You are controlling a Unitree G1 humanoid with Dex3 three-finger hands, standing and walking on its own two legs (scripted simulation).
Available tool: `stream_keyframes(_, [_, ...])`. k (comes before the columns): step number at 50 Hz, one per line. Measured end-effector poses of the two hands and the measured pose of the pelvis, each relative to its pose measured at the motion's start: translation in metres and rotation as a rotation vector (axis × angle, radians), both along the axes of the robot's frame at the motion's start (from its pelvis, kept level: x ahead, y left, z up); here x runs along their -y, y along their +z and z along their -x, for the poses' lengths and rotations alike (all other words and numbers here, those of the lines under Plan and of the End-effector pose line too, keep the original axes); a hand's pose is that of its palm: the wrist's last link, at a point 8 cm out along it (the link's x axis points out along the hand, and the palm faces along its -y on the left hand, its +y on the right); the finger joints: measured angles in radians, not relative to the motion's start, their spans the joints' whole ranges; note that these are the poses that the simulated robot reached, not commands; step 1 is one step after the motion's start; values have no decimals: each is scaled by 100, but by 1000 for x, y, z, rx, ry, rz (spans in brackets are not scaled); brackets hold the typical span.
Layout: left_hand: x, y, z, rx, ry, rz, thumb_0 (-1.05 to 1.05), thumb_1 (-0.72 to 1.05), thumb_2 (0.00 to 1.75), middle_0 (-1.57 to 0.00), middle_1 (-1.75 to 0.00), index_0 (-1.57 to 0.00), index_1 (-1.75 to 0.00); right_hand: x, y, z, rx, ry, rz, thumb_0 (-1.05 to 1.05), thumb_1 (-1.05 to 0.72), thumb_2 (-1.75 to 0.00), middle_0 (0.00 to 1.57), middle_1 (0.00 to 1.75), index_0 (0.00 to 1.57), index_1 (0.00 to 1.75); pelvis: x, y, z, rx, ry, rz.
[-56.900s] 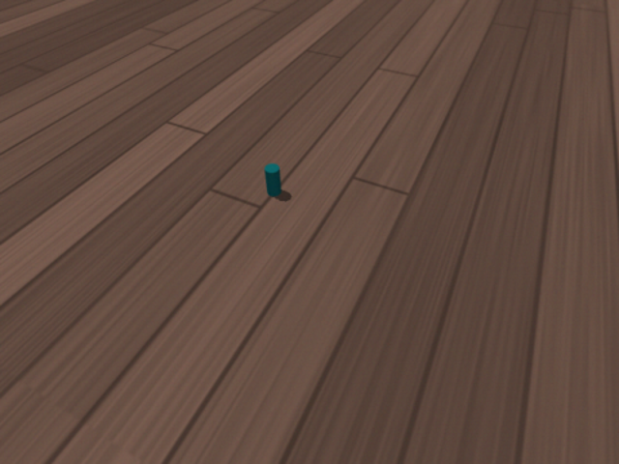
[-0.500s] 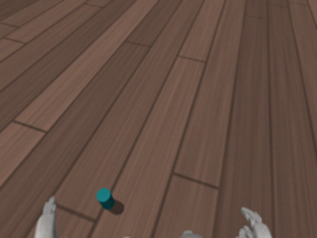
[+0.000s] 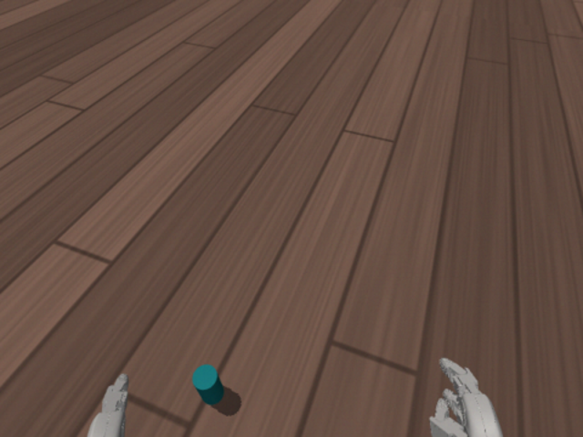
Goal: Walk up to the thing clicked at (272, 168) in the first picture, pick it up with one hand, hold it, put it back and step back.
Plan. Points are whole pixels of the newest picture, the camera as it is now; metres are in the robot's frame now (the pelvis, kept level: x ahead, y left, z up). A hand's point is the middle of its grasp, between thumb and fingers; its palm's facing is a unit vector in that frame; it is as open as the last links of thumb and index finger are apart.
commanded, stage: home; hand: left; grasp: from the side
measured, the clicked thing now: (209, 385) +0.43 +0.24 -0.65
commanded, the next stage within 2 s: stand in 1.26 s
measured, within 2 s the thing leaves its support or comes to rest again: neither
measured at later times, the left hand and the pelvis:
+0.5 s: hand out of the picture +0.16 +0.17 -0.06, palm faces +0.09 -0.95 -0.29, open 17.6 cm; pelvis -0.01 -0.01 +0.00, yaw +0 degrees
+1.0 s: hand out of the picture +0.17 +0.17 -0.06, palm faces +0.09 -0.96 -0.28, open 17.4 cm; pelvis +0.00 -0.01 +0.00, yaw +0 degrees
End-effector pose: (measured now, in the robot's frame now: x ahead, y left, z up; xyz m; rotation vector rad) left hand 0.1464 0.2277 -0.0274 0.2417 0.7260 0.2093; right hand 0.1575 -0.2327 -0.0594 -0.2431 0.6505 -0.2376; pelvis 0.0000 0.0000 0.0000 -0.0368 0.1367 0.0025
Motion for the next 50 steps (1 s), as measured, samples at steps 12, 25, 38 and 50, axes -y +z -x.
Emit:
stream_keyframes(12, [9, 0, 0, -1, -13, 5, -1, -56, 4, -5, -5, -5, -5, 11, -8, 18, -44, -26, -6, 1, -90, -90, 20, 30, 20, 30, 6, 0, 2, 2, -3, -5])
stream_keyframes(25, [14, 1, 4, -1, -14, 2, -1, -56, 4, -5, -5, -5, -6, 15, -9, 20, -32, -25, -11, 1, -90, -90, 20, 30, 20, 30, 11, 0, 6, 4, -2, -10])
stream_keyframes(38, [13, 0, 5, -3, -11, 9, -1, -55, 5, -5, -5, -5, -6, 13, -6, 13, -16, -16, -5, 1, -90, -90, 20, 30, 20, 30, 10, 1, 5, 2, -1, -10])
stream_keyframes(50, [10, 0, -1, -4, -13, 9, -1, -53, 6, -5, -5, -5, -6, 9, -8, 12, -32, -21, -6, 1, -90, -90, 20, 30, 20, 30, 7, 1, 0, -3, -3, -7])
